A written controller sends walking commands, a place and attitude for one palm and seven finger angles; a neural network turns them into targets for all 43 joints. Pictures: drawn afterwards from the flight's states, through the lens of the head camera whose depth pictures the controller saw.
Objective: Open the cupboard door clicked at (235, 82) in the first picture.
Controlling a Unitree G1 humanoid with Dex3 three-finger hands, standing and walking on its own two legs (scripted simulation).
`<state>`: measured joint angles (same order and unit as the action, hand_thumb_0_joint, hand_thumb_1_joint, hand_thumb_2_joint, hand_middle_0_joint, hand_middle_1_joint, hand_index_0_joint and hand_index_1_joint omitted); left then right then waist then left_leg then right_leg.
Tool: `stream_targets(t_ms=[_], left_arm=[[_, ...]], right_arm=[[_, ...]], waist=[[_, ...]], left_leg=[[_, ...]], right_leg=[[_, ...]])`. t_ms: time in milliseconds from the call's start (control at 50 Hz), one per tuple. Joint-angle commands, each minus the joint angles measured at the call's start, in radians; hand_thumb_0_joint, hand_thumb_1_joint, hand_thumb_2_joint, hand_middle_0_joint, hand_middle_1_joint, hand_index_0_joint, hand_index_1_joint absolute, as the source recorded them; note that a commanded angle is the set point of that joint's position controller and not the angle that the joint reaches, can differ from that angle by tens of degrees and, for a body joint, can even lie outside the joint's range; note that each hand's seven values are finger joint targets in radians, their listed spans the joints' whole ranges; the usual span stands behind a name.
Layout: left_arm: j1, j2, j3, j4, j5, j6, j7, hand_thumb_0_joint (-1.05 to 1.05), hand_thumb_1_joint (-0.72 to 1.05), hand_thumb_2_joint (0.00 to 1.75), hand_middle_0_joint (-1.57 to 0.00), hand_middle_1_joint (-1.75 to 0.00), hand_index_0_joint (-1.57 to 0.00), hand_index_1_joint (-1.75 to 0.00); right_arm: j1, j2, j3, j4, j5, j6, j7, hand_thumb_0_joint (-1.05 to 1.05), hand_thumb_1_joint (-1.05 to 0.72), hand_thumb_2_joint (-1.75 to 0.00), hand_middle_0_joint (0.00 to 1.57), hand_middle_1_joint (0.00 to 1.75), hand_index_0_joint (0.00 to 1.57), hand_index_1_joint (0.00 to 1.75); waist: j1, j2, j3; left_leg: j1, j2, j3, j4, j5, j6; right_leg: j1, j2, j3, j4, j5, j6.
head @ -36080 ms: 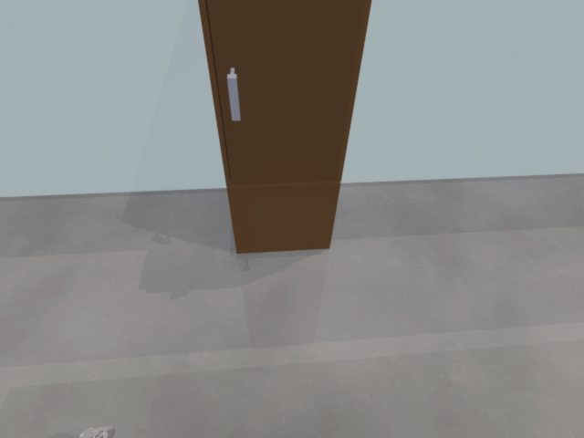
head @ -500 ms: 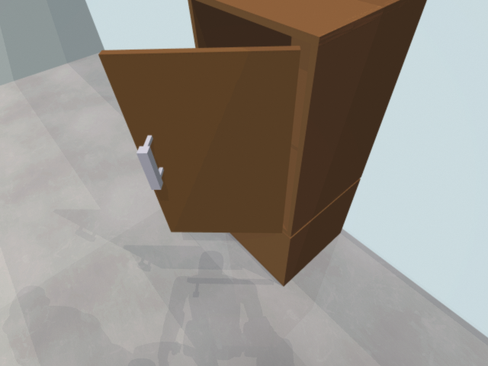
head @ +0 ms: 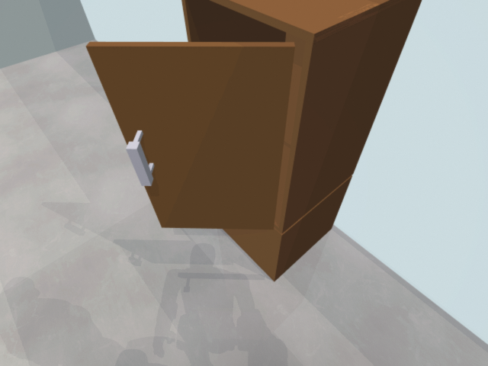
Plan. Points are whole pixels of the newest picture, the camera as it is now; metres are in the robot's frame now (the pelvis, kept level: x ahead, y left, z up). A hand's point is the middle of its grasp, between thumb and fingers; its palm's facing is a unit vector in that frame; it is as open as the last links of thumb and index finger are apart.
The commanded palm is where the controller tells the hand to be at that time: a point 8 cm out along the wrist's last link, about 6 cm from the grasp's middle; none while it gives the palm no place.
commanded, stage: raise the hand with hooked fingers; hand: left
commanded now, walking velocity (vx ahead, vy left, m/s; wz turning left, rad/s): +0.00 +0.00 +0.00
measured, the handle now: (143, 158) +0.54 +0.27 +0.00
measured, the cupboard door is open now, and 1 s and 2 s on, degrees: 47 47 47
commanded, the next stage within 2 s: none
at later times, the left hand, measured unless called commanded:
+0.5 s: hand (132, 359) +0.15 +0.20 -0.07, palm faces +0.07 -1.00 +0.04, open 8.7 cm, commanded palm +0.13 +0.26 -0.05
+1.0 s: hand (95, 316) +0.20 +0.26 -0.03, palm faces +0.05 -1.00 -0.05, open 11.7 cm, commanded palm +0.17 +0.31 -0.02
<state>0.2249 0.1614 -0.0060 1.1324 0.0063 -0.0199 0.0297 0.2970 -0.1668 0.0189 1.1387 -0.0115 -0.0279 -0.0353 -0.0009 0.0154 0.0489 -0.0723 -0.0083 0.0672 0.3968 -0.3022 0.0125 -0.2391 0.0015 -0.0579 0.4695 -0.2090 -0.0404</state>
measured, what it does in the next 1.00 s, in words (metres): lowers itself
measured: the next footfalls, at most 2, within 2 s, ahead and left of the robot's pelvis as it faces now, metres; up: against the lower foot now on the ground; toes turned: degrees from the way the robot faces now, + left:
none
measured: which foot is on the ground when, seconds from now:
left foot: down 0.00-1.00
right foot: down 0.00-1.00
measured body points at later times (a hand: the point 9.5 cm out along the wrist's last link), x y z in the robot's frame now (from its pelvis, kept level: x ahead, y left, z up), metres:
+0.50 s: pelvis -0.04 +0.00 -0.09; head +0.01 +0.02 +0.36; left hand +0.14 +0.25 -0.07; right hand +0.23 -0.24 -0.09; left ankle -0.05 +0.11 -0.74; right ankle +0.03 -0.09 -0.74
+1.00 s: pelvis -0.04 +0.03 -0.07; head +0.03 +0.05 +0.37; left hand +0.19 +0.31 -0.02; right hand +0.12 -0.21 -0.15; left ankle -0.05 +0.11 -0.74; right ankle +0.03 -0.09 -0.74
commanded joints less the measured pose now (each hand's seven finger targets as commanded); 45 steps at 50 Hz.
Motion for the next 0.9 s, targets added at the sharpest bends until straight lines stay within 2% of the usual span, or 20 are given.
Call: stream_targets(t_ms=[0,20,40,60,80,100,120,140,160,180,200,240,280,340,420,480,600,700,740,880], left_arm=[[0.038,0.126,0.02,-0.039,0.0,-0.016,0.005,0.0,0.9,0.9,-0.2,-0.3,-0.2,-0.3],[0.037,0.13,0.02,-0.04,0.0,-0.017,0.004,0.0,0.9,0.9,-0.2,-0.3,-0.2,-0.3],[0.19,0.131,0.027,0.004,0.006,-0.028,0.047,0.0,0.9,0.9,-0.2,-0.3,-0.2,-0.3],[-0.63,0.387,0.189,-1.479,-0.19,-0.259,0.032,0.0,0.88,0.89,-0.2,-0.32,-0.2,-0.32],[-0.157,0.291,0.15,-1.242,-0.11,-0.211,0.068,0.0,0.85,0.88,-0.2,-0.33,-0.2,-0.33],[0.102,0.072,0.061,-1.086,-0.158,-0.093,0.084,0.0,0.83,0.87,-0.21,-0.34,-0.21,-0.34],[0.049,0.048,0.078,-1.015,-0.172,-0.104,0.07,0.0,0.81,0.86,-0.21,-0.36,-0.21,-0.36],[-0.033,0.069,0.097,-1.039,-0.195,-0.168,0.039,0.0,0.78,0.85,-0.21,-0.37,-0.21,-0.37],[0.023,0.108,0.17,-0.975,-0.2,-0.237,0.002,0.0,0.76,0.84,-0.21,-0.39,-0.21,-0.39],[0.17,0.069,0.18,-0.904,-0.216,-0.305,-0.045,0.0,0.74,0.83,-0.21,-0.4,-0.21,-0.4],[0.266,0.076,0.216,-0.851,-0.225,-0.376,-0.103,0.0,0.71,0.82,-0.21,-0.42,-0.21,-0.42],[0.293,0.017,0.179,-0.867,-0.257,-0.547,-0.229,0.0,0.67,0.8,-0.22,-0.45,-0.22,-0.45],[0.282,0.057,0.194,-0.883,-0.272,-0.697,-0.358,0.0,0.62,0.78,-0.22,-0.48,-0.22,-0.48],[0.24,0.116,0.229,-0.945,-0.313,-0.636,-0.451,0.0,0.55,0.75,-0.22,-0.53,-0.22,-0.53],[0.056,0.195,0.281,-1.238,-0.334,-0.535,-0.387,0.0,0.46,0.71,-0.23,-0.58,-0.23,-0.58],[0.009,0.198,0.257,-1.44,-0.289,-0.56,-0.307,0.0,0.39,0.68,-0.24,-0.63,-0.24,-0.63],[0.002,0.196,0.219,-1.319,-0.286,-0.494,-0.366,0.0,0.25,0.62,-0.25,-0.72,-0.25,-0.72],[0.048,0.246,0.309,-1.224,-0.334,-0.352,-0.406,0.0,0.13,0.57,-0.25,-0.8,-0.25,-0.8],[0.054,0.259,0.34,-1.265,-0.343,-0.341,-0.392,0.0,0.08,0.55,-0.26,-0.82,-0.26,-0.82],[0.032,0.262,0.358,-1.236,-0.339,-0.397,-0.355,0.0,-0.08,0.48,-0.27,-0.93,-0.27,-0.93]], right_arm=[[0.066,-0.088,-0.021,-0.019,-0.003,-0.011,-0.002,0.0,-0.9,-0.9,0.2,0.3,0.2,0.3],[0.063,-0.097,-0.021,-0.02,-0.003,-0.011,-0.001,0.0,-0.9,-0.9,0.2,0.3,0.2,0.3],[-0.05,-0.108,-0.034,-0.085,0.01,-0.018,0.007,0.0,-0.9,-0.9,0.2,0.3,0.2,0.3],[-0.054,-0.282,-0.056,-0.452,0.059,-0.172,-0.037,0.0,-0.9,-0.9,0.2,0.3,0.2,0.3],[-0.138,-0.205,-0.045,-0.418,0.038,-0.249,-0.067,0.0,-0.9,-0.9,0.2,0.3,0.2,0.3],[-0.135,-0.158,-0.047,-0.426,0.053,-0.274,-0.061,0.0,-0.9,-0.9,0.2,0.3,0.2,0.3],[-0.11,-0.181,-0.045,-0.397,0.053,-0.279,-0.055,0.0,-0.9,-0.9,0.2,0.3,0.2,0.3],[-0.12,-0.209,-0.062,-0.463,0.044,-0.297,-0.044,0.0,-0.9,-0.9,0.2,0.3,0.2,0.3],[-0.096,-0.222,-0.084,-0.476,0.029,-0.307,-0.036,0.0,-0.9,-0.9,0.2,0.3,0.2,0.3],[-0.112,-0.213,-0.09,-0.517,0.019,-0.316,-0.024,0.0,-0.9,-0.9,0.2,0.3,0.2,0.3],[-0.124,-0.207,-0.093,-0.556,0.022,-0.323,-0.003,0.0,-0.9,-0.9,0.2,0.3,0.2,0.3],[-0.151,-0.198,-0.099,-0.618,0.017,-0.331,0.029,0.0,-0.9,-0.9,0.2,0.3,0.2,0.3],[-0.173,-0.215,-0.112,-0.676,0.014,-0.335,0.053,0.0,-0.9,-0.9,0.2,0.3,0.2,0.3],[-0.197,-0.229,-0.111,-0.777,0.047,-0.299,0.049,0.0,-0.9,-0.9,0.2,0.3,0.2,0.3],[-0.159,-0.213,-0.101,-0.838,0.049,-0.27,0.015,0.0,-0.9,-0.9,0.2,0.3,0.2,0.3],[-0.1,-0.202,-0.091,-0.821,0.031,-0.26,0.004,0.0,-0.9,-0.9,0.2,0.3,0.2,0.3],[-0.096,-0.219,-0.061,-0.753,0.029,-0.258,-0.013,0.0,-0.9,-0.9,0.2,0.3,0.2,0.3],[-0.124,-0.217,-0.051,-0.771,0.047,-0.255,-0.023,0.0,-0.9,-0.9,0.2,0.3,0.2,0.3],[-0.112,-0.209,-0.052,-0.777,0.045,-0.256,-0.022,0.0,-0.9,-0.9,0.2,0.3,0.2,0.3],[-0.08,-0.22,-0.054,-0.763,0.036,-0.268,-0.013,0.0,-0.9,-0.9,0.2,0.3,0.2,0.3]], waist=[[-0.001,-0.014,0.011],[0.0,-0.011,0.013],[0.06,-0.113,-0.041],[-0.062,0.084,-0.492],[0.019,0.257,-0.457],[0.003,0.227,-0.247],[-0.039,0.007,-0.072],[-0.058,-0.12,0.023],[-0.045,-0.204,-0.029],[-0.003,-0.237,-0.054],[0.038,-0.153,-0.079],[0.05,-0.184,-0.141],[0.041,-0.151,-0.198],[0.062,-0.147,-0.283],[0.033,-0.012,-0.356],[-0.002,0.087,-0.436],[-0.046,0.091,-0.378],[0.01,0.009,-0.411],[0.02,-0.005,-0.454],[0.009,0.001,-0.384]], left_leg=[[-0.111,0.12,-0.09,-0.09,0.139,0.019],[-0.116,0.117,-0.088,-0.086,0.128,0.018],[-0.164,0.132,-0.016,0.148,0.191,-0.007],[-0.028,-0.002,-0.077,0.002,0.274,0.011],[-0.016,0.004,-0.044,-0.007,0.365,0.011],[-0.118,0.015,-0.076,-0.011,0.322,-0.037],[-0.204,0.02,-0.087,0.015,0.227,-0.019],[-0.276,0.015,-0.106,0.057,0.125,0.003],[-0.324,0.008,-0.089,0.115,0.068,0.007],[-0.401,-0.002,-0.08,0.171,0.013,0.005],[-0.456,-0.018,-0.063,0.227,0.007,-0.007],[-0.588,-0.031,-0.041,0.35,-0.029,-0.021],[-0.692,-0.043,-0.033,0.475,-0.058,-0.023],[-0.796,-0.058,-0.012,0.543,-0.134,-0.002],[-0.784,-0.035,-0.045,0.573,-0.137,0.011],[-0.697,-0.009,-0.075,0.593,0.034,0.015],[-0.702,0.007,-0.118,0.597,0.059,0.006],[-0.735,-0.004,-0.125,0.517,0.008,0.001],[-0.706,-0.004,-0.122,0.496,0.045,0.0],[-0.692,0.0,-0.121,0.466,0.044,-0.012]], right_leg=[[0.092,-0.12,0.137,-0.064,0.19,-0.027],[0.093,-0.123,0.143,-0.068,0.182,-0.027],[0.144,-0.178,0.164,-0.012,0.709,0.02],[0.229,-0.095,0.165,0.02,0.439,-0.006],[0.206,-0.037,0.13,0.038,0.243,-0.036],[0.091,-0.032,0.069,0.018,0.113,-0.024],[-0.022,-0.028,0.025,-0.002,0.067,0.005],[-0.119,-0.028,0.01,-0.001,-0.022,0.023],[-0.169,-0.029,0.0,0.021,-0.114,0.032],[-0.201,-0.031,0.001,0.068,-0.181,0.032],[-0.207,-0.039,0.02,0.126,-0.184,0.018],[-0.27,-0.037,0.038,0.254,-0.186,0.011],[-0.315,-0.047,0.082,0.342,-0.169,0.003],[-0.324,-0.065,0.171,0.346,-0.292,0.012],[-0.376,-0.044,0.165,0.373,-0.365,0.014],[-0.371,-0.02,0.094,0.462,-0.082,0.007],[-0.445,0.004,0.019,0.495,-0.054,0.006],[-0.335,0.0,0.01,0.44,-0.136,0.013],[-0.306,-0.004,0.001,0.433,-0.101,0.018],[-0.349,-0.004,-0.018,0.423,-0.12,0.013]])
